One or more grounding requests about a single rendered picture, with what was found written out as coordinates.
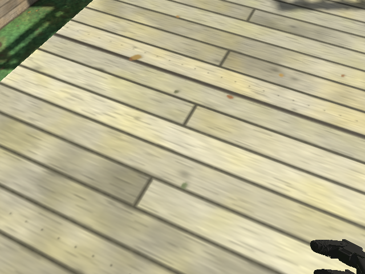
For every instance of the robot right hand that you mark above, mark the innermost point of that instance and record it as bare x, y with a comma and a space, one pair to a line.
346, 251

